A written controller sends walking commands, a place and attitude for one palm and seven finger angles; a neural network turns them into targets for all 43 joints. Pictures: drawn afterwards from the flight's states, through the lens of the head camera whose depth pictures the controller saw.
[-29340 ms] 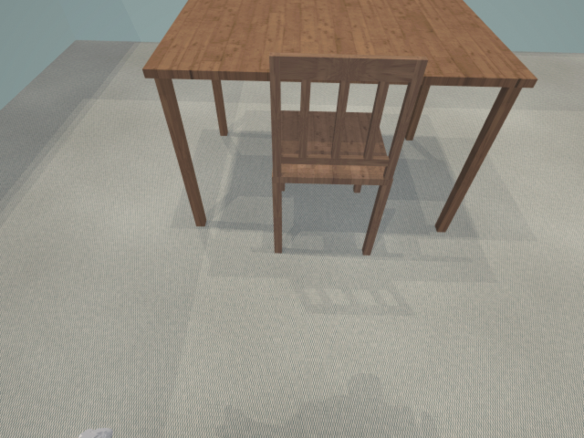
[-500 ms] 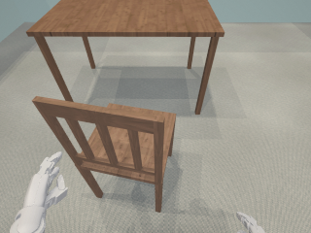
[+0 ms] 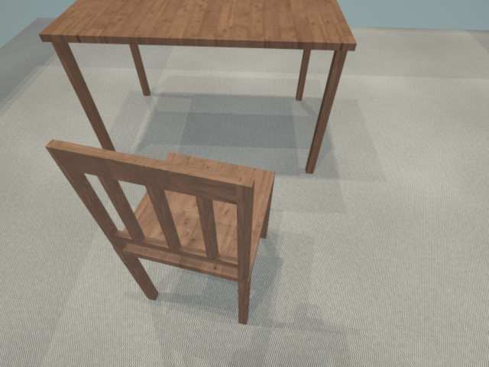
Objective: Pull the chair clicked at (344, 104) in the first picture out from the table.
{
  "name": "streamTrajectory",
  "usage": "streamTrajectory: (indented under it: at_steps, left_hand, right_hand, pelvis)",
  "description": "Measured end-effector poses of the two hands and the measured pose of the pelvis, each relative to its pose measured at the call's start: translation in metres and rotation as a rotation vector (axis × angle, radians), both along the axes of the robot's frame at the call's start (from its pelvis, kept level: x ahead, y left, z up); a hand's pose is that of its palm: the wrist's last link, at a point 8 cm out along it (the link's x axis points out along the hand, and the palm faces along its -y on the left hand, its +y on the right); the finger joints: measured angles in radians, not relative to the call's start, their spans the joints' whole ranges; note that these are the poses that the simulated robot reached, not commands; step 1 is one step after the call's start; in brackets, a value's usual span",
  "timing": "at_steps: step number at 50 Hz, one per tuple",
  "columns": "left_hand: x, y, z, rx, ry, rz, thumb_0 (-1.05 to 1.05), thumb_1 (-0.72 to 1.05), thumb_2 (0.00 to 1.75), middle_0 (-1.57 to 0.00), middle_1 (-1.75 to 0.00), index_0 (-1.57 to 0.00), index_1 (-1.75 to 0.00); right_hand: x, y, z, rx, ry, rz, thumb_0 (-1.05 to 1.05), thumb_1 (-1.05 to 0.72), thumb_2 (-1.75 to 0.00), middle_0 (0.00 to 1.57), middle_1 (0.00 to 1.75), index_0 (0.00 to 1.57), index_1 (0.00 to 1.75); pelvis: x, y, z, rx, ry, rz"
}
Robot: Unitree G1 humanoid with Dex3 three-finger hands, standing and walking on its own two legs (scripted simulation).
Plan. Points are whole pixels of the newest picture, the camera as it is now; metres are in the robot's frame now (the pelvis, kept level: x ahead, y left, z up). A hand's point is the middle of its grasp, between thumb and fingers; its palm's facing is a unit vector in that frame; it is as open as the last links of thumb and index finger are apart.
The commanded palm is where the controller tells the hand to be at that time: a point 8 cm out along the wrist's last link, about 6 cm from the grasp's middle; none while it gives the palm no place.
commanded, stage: let the arm hang, fingers relaxed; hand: left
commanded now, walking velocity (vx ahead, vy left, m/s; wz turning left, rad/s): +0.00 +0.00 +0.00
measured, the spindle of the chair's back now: (165, 219) +0.44 +0.22 -0.11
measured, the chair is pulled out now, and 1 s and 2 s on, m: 0.64 0.64 0.64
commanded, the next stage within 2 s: look to check the result in 0.48 s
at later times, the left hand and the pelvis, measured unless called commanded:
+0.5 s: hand out of the picture -0.01 +0.14 -0.17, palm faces +0.03 -0.99 -0.17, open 7.3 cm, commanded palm none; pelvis +0.00 -0.02 +0.00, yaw +0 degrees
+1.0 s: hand out of the picture -0.01 +0.14 -0.17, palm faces +0.03 -0.99 -0.16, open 7.4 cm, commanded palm none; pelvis +0.00 -0.02 +0.00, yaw +0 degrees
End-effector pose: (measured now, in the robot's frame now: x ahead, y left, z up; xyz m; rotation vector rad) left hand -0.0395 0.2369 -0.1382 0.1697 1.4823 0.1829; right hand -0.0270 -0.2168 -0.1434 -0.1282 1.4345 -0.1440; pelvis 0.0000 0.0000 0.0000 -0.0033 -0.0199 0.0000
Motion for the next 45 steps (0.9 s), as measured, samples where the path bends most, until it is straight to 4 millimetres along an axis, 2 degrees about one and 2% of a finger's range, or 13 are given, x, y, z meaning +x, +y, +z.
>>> streamTrajectory:
  at_steps: [5, 13, 28, 45]
  left_hand:
    - [0.002, -0.017, -0.002, -0.023, -0.012, 0.0, 0.0, 0.91, 0.9, -0.2, -0.3, -0.19, -0.3]
    - [0.022, -0.043, -0.007, -0.066, -0.067, -0.01, 0.0, 0.91, 0.9, -0.2, -0.3, -0.2, -0.3]
    - [0.027, -0.044, -0.007, -0.053, -0.086, 0.0, 0.01, 0.91, 0.9, -0.2, -0.3, -0.2, -0.3]
    - [0.024, -0.047, -0.007, -0.058, -0.069, 0.0, 0.0, 0.91, 0.9, -0.2, -0.3, -0.19, -0.3]
  right_hand:
    - [-0.003, 0.009, -0.005, 0.035, 0.001, -0.01, 0.01, -0.91, -0.89, 0.2, 0.3, 0.19, 0.3]
    - [0.0, 0.012, -0.007, 0.051, -0.015, -0.022, 0.01, -0.91, -0.89, 0.2, 0.3, 0.2, 0.3]
    - [-0.002, -0.001, -0.005, 0.032, -0.009, -0.029, 0.0, -0.91, -0.89, 0.2, 0.3, 0.19, 0.29]
    - [-0.004, 0.002, -0.005, 0.039, -0.002, -0.033, 0.0, -0.91, -0.89, 0.2, 0.3, 0.19, 0.29]
  pelvis:
    - [-0.002, -0.004, 0.0, 0.004, -0.001, -0.004]
    - [-0.002, -0.01, -0.001, 0.006, 0.002, -0.007]
    - [-0.002, -0.018, -0.001, 0.005, -0.003, -0.003]
    - [-0.002, -0.019, 0.0, 0.005, 0.0, -0.006]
